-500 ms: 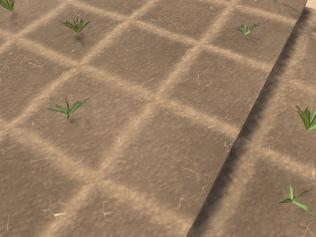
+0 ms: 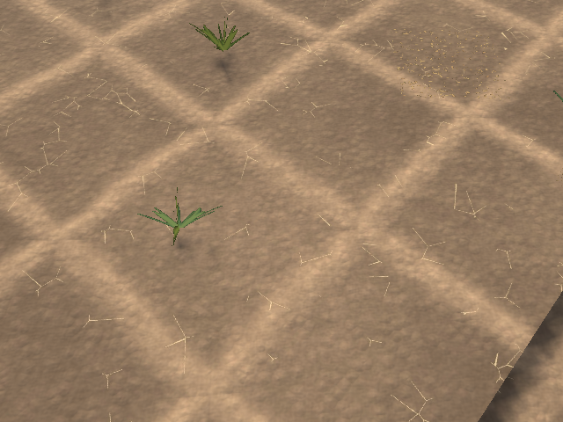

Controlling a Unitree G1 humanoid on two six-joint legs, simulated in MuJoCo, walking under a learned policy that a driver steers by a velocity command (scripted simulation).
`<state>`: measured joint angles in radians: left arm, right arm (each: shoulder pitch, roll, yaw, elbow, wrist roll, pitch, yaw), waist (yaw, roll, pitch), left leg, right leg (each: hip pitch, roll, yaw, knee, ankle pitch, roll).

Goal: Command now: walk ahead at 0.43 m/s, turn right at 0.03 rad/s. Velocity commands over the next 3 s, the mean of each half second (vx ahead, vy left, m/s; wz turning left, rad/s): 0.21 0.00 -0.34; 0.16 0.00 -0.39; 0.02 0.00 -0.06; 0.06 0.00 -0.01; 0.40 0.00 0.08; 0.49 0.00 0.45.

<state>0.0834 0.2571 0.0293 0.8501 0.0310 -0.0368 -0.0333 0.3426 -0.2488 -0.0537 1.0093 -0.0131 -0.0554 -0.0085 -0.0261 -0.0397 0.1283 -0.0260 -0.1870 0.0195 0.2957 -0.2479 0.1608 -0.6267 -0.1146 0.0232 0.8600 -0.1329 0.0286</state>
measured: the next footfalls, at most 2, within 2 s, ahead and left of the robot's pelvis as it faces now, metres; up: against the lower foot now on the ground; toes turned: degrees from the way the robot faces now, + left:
right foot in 0.16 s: +0.30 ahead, -0.08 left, +0.00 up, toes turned -5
left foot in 0.70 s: +0.36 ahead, +0.10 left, +0.00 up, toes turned -25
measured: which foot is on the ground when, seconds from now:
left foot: down 0.00-0.18, up 0.20-0.68, down 0.70-1.00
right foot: up 0.00-0.14, down 0.16-0.70, up 0.72-1.00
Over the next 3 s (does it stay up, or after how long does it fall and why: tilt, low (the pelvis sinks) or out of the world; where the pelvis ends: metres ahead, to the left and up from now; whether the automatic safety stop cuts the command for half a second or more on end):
stays up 0.76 -0.22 0.01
